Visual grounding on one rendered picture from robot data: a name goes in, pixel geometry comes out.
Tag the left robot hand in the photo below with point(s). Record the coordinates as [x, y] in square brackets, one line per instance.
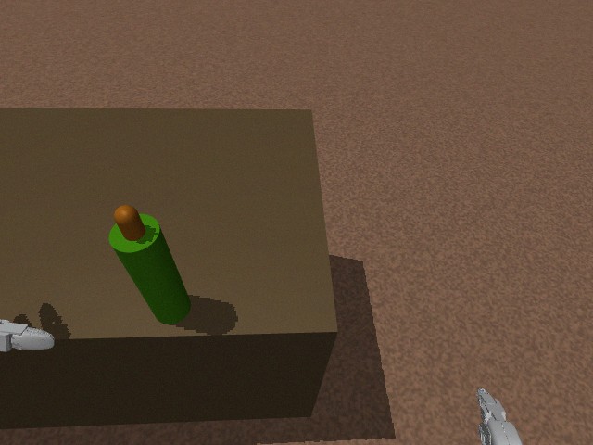
[22, 337]

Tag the right robot hand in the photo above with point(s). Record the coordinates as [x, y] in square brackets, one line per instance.
[495, 430]

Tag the bottle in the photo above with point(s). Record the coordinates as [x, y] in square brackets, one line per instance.
[141, 246]

